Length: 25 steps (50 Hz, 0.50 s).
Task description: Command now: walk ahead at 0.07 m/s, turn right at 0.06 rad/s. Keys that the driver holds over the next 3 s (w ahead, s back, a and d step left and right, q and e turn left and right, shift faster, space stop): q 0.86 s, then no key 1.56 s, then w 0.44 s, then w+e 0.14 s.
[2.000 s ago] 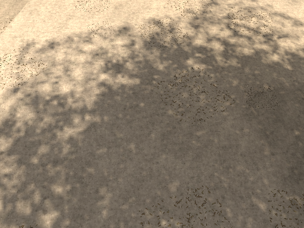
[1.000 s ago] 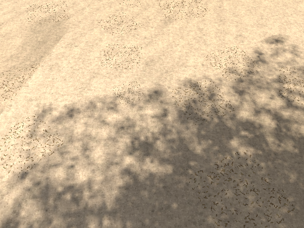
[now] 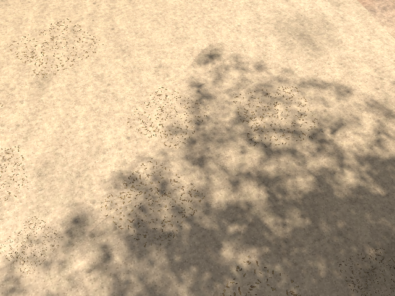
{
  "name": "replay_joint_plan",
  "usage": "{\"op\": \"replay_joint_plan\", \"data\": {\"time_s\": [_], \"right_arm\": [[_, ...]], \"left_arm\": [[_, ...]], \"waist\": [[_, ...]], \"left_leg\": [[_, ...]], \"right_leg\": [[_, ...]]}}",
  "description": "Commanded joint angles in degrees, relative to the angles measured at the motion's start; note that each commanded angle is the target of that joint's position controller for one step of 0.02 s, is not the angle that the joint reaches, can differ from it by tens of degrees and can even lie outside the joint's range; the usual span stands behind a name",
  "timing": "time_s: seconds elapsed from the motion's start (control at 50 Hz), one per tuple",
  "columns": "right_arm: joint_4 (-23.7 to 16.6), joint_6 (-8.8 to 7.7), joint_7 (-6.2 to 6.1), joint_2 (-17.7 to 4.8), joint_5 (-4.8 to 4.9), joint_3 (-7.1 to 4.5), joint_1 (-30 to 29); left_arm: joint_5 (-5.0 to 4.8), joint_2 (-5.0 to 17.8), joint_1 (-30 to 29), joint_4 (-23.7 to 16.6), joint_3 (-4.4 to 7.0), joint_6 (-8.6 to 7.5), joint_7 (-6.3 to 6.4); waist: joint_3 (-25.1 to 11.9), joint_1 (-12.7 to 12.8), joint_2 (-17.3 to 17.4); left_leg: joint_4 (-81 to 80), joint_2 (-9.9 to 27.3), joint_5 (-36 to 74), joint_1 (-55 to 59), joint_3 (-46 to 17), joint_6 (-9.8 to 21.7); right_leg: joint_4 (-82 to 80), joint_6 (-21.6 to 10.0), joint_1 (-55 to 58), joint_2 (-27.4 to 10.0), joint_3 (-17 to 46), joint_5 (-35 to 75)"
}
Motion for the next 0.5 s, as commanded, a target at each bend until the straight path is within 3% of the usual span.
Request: {"op": "replay_joint_plan", "data": {"time_s": [0.02,0.04,0.06,0.08,0.1,0.12,0.14,0.18,0.26,0.3,0.32,0.34,0.36,0.38,0.42,0.44,0.46,0.5], "right_arm": [[-2.95,-0.25,0.5,-7.26,0.98,-1.2,-4.06],[-2.42,-0.19,0.78,-6.32,1.25,-0.67,-3.7],[-1.57,-0.45,1.18,-5.06,0.97,-0.04,-1.64],[-1.75,-0.63,1.59,-4.38,-0.09,0.28,-0.73],[-2.09,-0.47,1.23,-3.94,0.71,0.11,1.75],[-1.46,-0.08,0.74,-7.14,0.5,-0.56,0.03],[-1.84,0.17,0.46,-8.3,0.61,-1.23,-1.31],[-1.59,0.97,-0.03,-8.63,0.68,-1.76,0.49],[-2.83,1.57,0.8,-7.29,1.15,-2.33,2.06],[-3.16,1.87,0.9,-9.76,1.01,-3.42,2.25],[-3.51,1.89,0.63,-11.35,0.87,-3.98,2.79],[-3.68,1.87,0.4,-13.54,0.39,-4.48,5.13],[-3.19,1.21,0.37,-14.02,-0.45,-4.48,9.19],[-3.7,0.14,0.34,-14.09,-0.56,-4.27,8.66],[-5.35,-0.15,-0.6,-13.13,1.01,-4.18,3.36],[-5.7,0.56,-1.22,-12.16,1.65,-3.99,1.64],[-5.75,1.49,-1.59,-12.05,1.79,-4.02,0.99],[-6.12,2.95,-2.25,-12.33,1.53,-4.42,1.21]], "left_arm": [[0.54,1.92,6.16,-0.97,0.52,-0.23,-0.55],[0.99,2.22,5.87,-0.8,0.61,-0.28,-0.68],[1.73,4.39,4.88,-1.78,0.91,-0.44,-0.47],[2.14,8.5,4.46,-3.13,1.53,-0.49,0.1],[2.08,9.69,1.48,-1.78,1.99,-0.41,0.13],[1.81,6.5,-1.77,-3.22,1.42,-0.91,-0.11],[1.73,6.82,-1.31,-2.76,1.75,-1.24,-0.02],[0.87,8.24,-0.23,-2.32,2.55,-1.77,0.48],[-0.11,7.0,-0.71,-2.79,2.81,-1.84,1.88],[0.26,6.48,0.01,-3.21,3.11,-1.66,2.26],[0.53,5.45,-0.41,-3.62,3.09,-1.48,2.37],[0.61,3.79,-3.45,-4.75,2.62,-1.4,2.46],[0.42,2.46,-6.38,-6.17,2.11,-1.46,2.39],[0.06,2.85,-5.11,-5.95,2.19,-1.66,2.14],[0.0,4.54,-3.3,-4.57,2.7,-2.15,1.92],[0.2,4.78,-3.39,-4.24,2.81,-2.43,1.98],[0.08,3.63,-3.3,-4.09,2.48,-2.66,1.82],[-0.44,2.19,-2.96,-3.64,1.93,-3.11,1.06]], "waist": [[-10.82,3.4,7.98],[-9.25,3.96,7.57],[-8.6,3.53,5.55],[-8.19,1.98,-1.33],[-7.82,-1.39,-12.23],[-4.76,0.01,-10.1],[-2.99,0.9,-10.13],[-2.68,1.21,-9.91],[-4.54,0.99,-7.28],[-4.56,2.23,1.39],[-4.88,2.41,7.67],[-5.5,0.08,13.84],[-8.1,-2.87,16.91],[-10.91,-2.32,13.2],[-11.21,0.17,6.65],[-11.26,0.59,6.47],[-10.79,0.87,7.26],[-11.28,0.44,8.48]], "left_leg": [[-6.56,11.65,3.48,1.59,-10.92,10.15],[-6.22,9.99,-3.1,-1.36,-10.94,7.85],[-5.36,8.28,-8.89,-5.04,-11.1,4.09],[0.61,4.29,-15.26,-7.4,-8.07,0.64],[2.45,1.35,-15.63,-1.2,-2.87,-1.4],[4.8,0.93,-11.49,0.55,-2.67,-2.65],[6.95,-0.23,-8.93,-2.12,-1.69,-2.62],[10.14,0.14,-7.22,-4.44,-1.85,-1.91],[14.35,1.7,-6.6,-4.67,-2.3,0.55],[8.66,3.16,7.08,-3.68,-7.4,3.09],[3.09,6.12,9.85,-2.08,-15.29,6.15],[-2.51,11.17,12.54,4.15,-26.77,11.81],[-6.33,16.43,14.5,12.56,-35.56,16.94],[-5.43,17.93,15.72,16.13,-36.75,17.55],[-2.89,15.56,17.89,15.08,-30.46,13.81],[-3.01,13.58,16.28,13.9,-27.76,11.84],[-3.18,11.52,15.04,12.23,-26.0,10.73],[-3.26,9.48,12.57,10.89,-24.84,9.9]], "right_leg": [[-14.42,-1.48,15.71,0.78,-1.87,9.52],[-20.14,-2.54,19.71,1.32,-2.22,12.66],[-22.3,-4.33,23.88,-2.3,1.84,16.09],[-23.61,-7.03,24.67,-10.1,8.83,21.36],[-25.7,-11.02,12.78,-12.69,9.92,8.75],[-27.27,-10.11,9.66,-9.67,7.85,1.52],[-26.72,-8.6,10.44,-8.47,6.68,0.01],[-25.37,-9.01,11.77,-10.31,6.62,6.14],[-19.61,-10.5,12.13,-13.37,5.32,17.97],[-13.46,-6.75,10.7,-7.8,-2.05,14.04],[-6.17,-3.44,8.09,-2.54,-6.92,9.72],[2.19,-0.58,0.5,3.33,-7.77,1.98],[12.71,-0.17,-8.43,5.38,-2.2,-15.82],[20.8,-0.49,-10.83,4.05,2.95,-17.69],[21.0,-0.67,-11.37,1.88,4.18,-11.2],[16.48,-0.34,-9.5,1.3,3.56,-8.58],[12.05,0.22,-7.14,1.94,2.09,-6.89],[4.23,0.87,-2.39,3.37,0.95,-4.15]]}}
Next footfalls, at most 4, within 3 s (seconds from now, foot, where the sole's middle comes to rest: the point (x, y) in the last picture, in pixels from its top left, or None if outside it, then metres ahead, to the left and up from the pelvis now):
0.06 right None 0.08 -0.14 -0.77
0.66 right None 0.12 -0.13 -0.77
1.06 left None -0.01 0.10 -0.77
1.38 right None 0.11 -0.11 -0.77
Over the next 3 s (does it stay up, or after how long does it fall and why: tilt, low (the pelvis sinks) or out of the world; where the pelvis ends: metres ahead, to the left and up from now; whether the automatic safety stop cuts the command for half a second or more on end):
stays up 0.15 0.07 0.00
